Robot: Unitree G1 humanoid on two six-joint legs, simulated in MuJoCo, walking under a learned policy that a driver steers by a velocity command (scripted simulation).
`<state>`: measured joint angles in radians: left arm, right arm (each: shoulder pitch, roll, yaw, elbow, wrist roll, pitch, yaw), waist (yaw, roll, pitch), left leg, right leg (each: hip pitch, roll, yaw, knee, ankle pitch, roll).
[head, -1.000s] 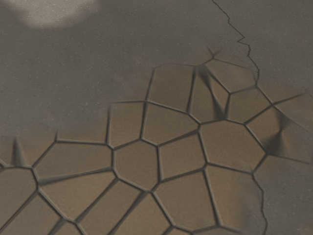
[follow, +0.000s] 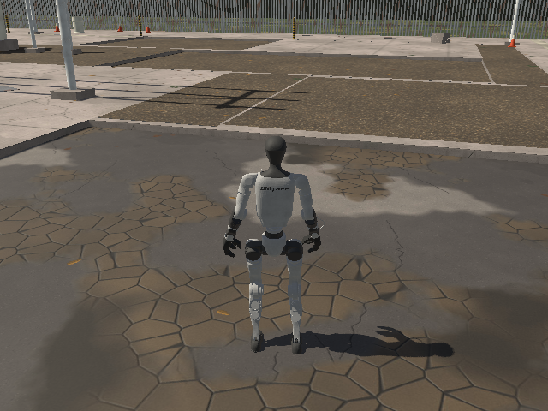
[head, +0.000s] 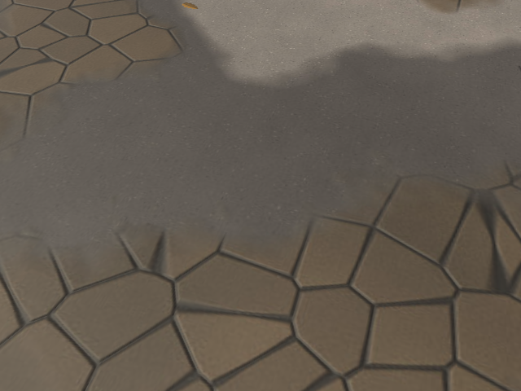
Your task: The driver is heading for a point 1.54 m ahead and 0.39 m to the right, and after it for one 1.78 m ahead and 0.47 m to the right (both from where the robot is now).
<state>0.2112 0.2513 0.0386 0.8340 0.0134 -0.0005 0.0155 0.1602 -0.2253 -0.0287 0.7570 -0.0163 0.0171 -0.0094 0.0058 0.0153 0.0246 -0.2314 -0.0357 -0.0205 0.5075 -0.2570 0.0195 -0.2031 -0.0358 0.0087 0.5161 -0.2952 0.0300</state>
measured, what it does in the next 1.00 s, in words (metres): walks ahead: right foot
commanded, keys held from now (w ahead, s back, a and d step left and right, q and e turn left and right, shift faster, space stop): w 0.72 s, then no key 0.28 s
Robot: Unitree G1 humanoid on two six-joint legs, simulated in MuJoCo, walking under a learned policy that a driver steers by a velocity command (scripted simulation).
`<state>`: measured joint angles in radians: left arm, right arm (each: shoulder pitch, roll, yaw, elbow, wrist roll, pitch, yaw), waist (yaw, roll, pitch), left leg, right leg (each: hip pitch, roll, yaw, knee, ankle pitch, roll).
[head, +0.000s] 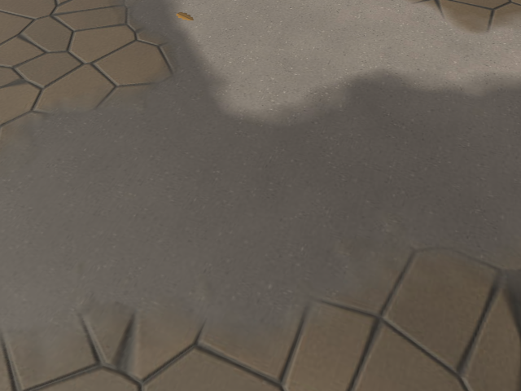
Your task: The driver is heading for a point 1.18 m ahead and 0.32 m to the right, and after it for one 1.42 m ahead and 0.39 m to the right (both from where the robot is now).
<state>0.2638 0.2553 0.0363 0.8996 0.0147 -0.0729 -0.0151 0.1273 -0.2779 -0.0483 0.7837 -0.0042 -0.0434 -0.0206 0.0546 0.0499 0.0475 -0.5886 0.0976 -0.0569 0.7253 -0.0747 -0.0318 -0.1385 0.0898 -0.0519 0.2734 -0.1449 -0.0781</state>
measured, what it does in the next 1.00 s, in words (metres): walks ahead: left foot, then left foot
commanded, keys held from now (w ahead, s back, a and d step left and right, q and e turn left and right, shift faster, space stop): no key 0.14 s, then w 0.62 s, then w+e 0.24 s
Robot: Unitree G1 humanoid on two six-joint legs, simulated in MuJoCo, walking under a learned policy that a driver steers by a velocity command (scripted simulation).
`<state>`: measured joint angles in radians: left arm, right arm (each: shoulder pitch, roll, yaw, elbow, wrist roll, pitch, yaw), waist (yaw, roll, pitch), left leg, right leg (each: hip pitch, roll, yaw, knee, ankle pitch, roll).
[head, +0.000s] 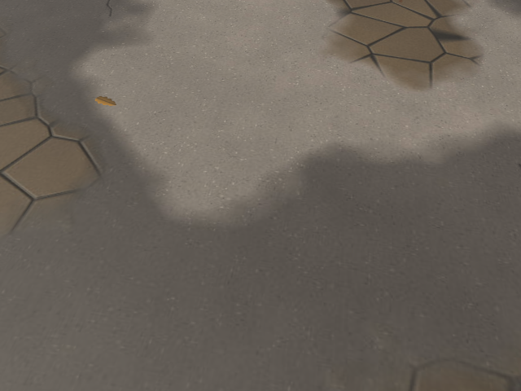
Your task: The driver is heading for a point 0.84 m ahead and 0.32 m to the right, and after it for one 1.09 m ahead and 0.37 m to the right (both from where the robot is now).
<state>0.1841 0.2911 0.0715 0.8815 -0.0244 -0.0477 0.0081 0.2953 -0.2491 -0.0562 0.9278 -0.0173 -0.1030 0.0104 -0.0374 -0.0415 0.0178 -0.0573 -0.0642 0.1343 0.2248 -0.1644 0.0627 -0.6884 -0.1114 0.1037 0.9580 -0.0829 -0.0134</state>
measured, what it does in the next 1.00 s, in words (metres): walks ahead, turning right: right foot, then left foot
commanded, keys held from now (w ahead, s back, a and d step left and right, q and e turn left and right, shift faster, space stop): w+e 1.00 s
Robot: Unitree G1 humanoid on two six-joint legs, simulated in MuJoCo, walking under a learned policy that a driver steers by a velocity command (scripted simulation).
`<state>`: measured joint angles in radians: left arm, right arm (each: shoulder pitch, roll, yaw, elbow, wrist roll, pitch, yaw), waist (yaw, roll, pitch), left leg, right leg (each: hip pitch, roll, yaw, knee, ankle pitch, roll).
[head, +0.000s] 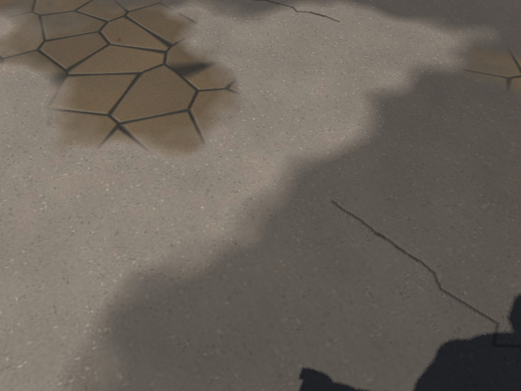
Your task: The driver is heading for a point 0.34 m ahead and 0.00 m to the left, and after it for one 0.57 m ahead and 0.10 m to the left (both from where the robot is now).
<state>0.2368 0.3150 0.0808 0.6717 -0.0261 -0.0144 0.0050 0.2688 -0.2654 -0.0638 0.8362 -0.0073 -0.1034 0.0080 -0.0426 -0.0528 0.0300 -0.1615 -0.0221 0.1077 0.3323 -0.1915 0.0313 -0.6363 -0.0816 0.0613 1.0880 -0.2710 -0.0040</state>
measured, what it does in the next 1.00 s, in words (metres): walks ahead: right foot, then left foot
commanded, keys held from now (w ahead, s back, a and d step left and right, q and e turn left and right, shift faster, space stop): w+e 0.16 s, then w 0.02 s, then no key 0.04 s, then q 0.78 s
